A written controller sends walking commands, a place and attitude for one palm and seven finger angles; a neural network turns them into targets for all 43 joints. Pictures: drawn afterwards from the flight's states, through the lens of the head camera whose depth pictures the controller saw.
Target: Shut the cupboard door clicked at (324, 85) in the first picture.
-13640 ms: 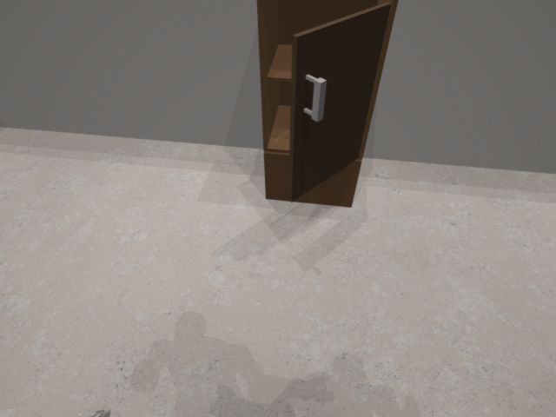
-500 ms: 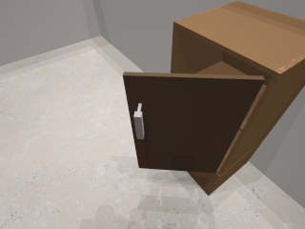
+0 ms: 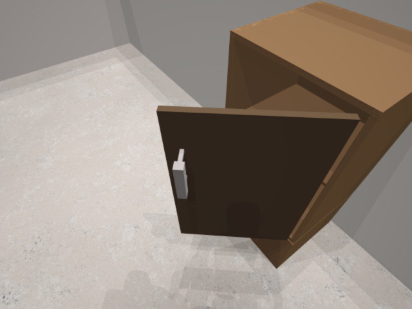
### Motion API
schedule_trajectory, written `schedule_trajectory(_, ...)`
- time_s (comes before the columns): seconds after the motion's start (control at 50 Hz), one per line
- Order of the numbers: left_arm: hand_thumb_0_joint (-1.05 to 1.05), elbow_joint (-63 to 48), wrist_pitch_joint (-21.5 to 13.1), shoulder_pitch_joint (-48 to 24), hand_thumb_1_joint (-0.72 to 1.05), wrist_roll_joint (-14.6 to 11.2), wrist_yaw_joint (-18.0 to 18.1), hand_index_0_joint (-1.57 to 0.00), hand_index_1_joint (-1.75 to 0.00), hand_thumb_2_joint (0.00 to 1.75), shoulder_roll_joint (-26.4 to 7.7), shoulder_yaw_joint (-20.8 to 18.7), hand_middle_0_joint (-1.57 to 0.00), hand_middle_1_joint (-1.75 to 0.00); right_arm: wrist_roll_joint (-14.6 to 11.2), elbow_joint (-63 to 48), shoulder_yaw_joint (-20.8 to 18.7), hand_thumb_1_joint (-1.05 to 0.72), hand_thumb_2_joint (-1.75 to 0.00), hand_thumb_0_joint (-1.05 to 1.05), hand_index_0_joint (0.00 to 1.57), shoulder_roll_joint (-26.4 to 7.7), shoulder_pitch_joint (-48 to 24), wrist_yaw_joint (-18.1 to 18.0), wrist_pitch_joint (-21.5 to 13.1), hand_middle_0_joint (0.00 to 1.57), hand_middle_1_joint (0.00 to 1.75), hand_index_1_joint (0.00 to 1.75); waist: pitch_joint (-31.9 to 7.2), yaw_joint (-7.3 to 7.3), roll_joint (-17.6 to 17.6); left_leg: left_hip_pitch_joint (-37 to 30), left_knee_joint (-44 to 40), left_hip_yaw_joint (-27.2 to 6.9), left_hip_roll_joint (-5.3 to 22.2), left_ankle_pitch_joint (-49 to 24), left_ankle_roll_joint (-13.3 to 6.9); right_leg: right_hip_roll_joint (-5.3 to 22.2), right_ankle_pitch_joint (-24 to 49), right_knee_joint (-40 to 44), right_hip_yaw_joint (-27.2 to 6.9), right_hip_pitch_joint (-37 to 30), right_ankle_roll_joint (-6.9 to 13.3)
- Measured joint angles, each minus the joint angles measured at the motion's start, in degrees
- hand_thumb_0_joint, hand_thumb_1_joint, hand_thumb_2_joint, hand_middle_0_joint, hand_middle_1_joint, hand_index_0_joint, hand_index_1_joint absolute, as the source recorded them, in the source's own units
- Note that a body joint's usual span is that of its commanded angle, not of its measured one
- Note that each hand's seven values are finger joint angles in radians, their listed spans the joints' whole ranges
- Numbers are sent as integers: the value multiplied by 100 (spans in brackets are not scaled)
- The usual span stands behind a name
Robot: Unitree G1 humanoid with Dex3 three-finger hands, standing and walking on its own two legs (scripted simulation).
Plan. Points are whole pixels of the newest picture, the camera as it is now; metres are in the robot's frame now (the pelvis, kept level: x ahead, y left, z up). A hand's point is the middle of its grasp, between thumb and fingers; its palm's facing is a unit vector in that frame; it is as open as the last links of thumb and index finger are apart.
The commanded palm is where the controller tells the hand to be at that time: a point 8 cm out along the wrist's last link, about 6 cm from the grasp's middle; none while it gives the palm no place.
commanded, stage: look again from close up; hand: left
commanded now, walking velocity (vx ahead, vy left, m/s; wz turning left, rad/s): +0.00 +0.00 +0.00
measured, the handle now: (182, 173) +0.42 +0.09 -0.01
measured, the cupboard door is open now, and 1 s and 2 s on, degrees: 50 50 50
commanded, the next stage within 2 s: shuffle to correct the standing spot in 0.10 s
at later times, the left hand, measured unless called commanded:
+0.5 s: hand out of the picture +0.02 +0.15 -0.18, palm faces +0.01 -0.98 -0.21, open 7.3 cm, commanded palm none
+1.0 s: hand out of the picture -0.02 +0.10 -0.17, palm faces +0.08 -0.98 -0.19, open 7.3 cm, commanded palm none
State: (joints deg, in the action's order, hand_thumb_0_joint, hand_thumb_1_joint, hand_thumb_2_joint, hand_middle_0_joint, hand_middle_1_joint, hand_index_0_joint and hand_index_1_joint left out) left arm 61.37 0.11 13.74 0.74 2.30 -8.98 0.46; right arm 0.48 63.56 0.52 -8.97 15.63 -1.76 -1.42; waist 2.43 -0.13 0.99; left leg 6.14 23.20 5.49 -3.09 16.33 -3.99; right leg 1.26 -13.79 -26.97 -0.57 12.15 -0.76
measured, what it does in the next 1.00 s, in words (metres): steps on the spot: left foot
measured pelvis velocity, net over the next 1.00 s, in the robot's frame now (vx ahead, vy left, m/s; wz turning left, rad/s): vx -0.04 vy -0.08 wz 0.02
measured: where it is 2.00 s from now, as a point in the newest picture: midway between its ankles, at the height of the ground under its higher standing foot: outside the picture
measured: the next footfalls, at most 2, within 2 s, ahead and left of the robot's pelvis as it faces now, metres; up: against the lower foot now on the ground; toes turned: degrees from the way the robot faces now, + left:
left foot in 0.98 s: -0.04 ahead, +0.03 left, +0.00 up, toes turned +0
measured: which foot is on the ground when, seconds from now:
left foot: down 0.00-0.62, up 0.64-0.96, down 0.98-1.00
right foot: down 0.00-1.00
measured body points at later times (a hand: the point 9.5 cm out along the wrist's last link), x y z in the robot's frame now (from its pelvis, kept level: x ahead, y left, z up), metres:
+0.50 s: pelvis +0.00 -0.03 -0.01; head +0.03 -0.03 +0.44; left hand +0.02 +0.20 -0.16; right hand +0.02 -0.26 -0.16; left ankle -0.04 +0.07 -0.74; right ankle +0.01 -0.13 -0.74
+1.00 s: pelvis -0.04 -0.08 +0.00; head -0.03 -0.07 +0.45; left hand -0.03 +0.15 -0.16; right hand +0.01 -0.31 -0.15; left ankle -0.08 +0.02 -0.74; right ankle +0.00 -0.14 -0.74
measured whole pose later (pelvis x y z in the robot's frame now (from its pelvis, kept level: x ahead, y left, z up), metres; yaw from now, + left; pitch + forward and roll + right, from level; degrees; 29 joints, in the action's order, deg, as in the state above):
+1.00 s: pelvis -0.04 -0.08 +0.00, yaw +1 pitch +0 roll -1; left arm 57.1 0.5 15.9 1.2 1.6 -9.7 -1.3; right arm 0.6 59.6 -1.6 -8.7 13.2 -1.4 0.8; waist 1.4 2.0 -0.6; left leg 9.0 26.2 0.3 -0.1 17.6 -1.2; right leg -4.7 -8.1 -21.9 4.5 14.3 5.0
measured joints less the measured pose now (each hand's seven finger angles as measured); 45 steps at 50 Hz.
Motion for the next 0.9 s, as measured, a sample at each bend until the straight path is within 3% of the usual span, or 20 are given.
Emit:
schedule_trajectory(0.36, 0, 57, 73, 140, 92, -4, -19, -20, -30, 90, 1, -31, -20, -30, -5, 24, -66, -91, -90, 1, 19, 16, -179, -82, 44, 20, 30, 30, 51, 35, -126, -63, 13, -52, 126, 79, 132, -119, -86, -1, 62, -70, 112)
schedule_trajectory(0.48, 0, -202, 262, 110, 92, 60, -76, -20, -30, 90, -45, -178, -20, -30, 31, -160, -182, -91, -90, 0, 20, 77, -241, -157, 144, 20, 30, 30, 158, 30, -241, 185, 318, 22, 158, 165, 184, -141, -220, -540, 22, 321, 188)
schedule_trajectory(0.56, 0, -426, 370, 60, 91, 85, -114, -20, -30, 90, -63, -296, -20, -30, 77, -288, -272, -91, -90, 0, 20, 32, -260, -176, 218, 20, 30, 30, 256, 28, -176, 400, 674, 32, 274, 290, 271, -147, -692, -1184, 99, 625, 234)
schedule_trajectory(0.6, 0, -558, 352, 74, 91, 104, -136, -20, -30, 90, -76, -337, -20, -30, 82, -324, -311, -90, -90, 0, 20, -18, -264, -172, 262, 20, 30, 30, 265, 37, -108, 564, 947, -4, 371, 398, 366, -155, -275, -930, 121, 555, 267)
schedule_trajectory(0.64, 0, -642, 312, 55, 91, 132, -128, -20, -30, 90, -81, -335, -20, -30, 43, -365, -365, -90, -90, 0, 20, -74, -318, -160, 325, 20, 30, 30, 270, -1, -24, 882, 1481, -131, 470, 738, 379, -259, -372, -978, 229, 650, 377)
schedule_trajectory(0.7, 0, -761, 298, -8, 91, 133, -95, -20, -30, 90, -84, -299, -20, -30, 14, -428, -419, -91, -90, 0, 20, -109, -390, -151, 435, 20, 30, 30, 269, 23, -70, 1505, 3073, -421, 338, 1448, 346, -308, -330, -857, 358, 708, 554)
schedule_trajectory(0.76, 0, -787, 200, -1, 91, 104, -52, -20, -30, 90, -29, -246, -20, -30, 20, -492, -424, -91, -90, 0, 19, -148, -451, -84, 431, 20, 30, 30, 222, 71, -112, 1743, 3825, -497, 267, 1252, 405, -383, -91, -556, 397, 670, 624)
schedule_trajectory(0.8, 0, -752, 119, 44, 92, 105, -18, -20, -30, 90, -2, -218, -20, -30, 19, -528, -404, -91, -90, 0, 19, -149, -464, -28, 396, 20, 30, 30, 152, 89, -132, 1600, 3489, -491, 271, 1099, 446, -433, 53, -338, 399, 609, 651)
schedule_trajectory(0.9, 0, -621, -12, 153, 93, 90, -62, -20, -30, 90, -41, -159, -20, -30, -5, -522, -283, -91, -90, 0, 19, -75, -428, 62, 306, 20, 30, 30, 1, 193, -147, 872, 1703, -493, 299, 929, 432, -551, 388, 193, 406, 388, 658)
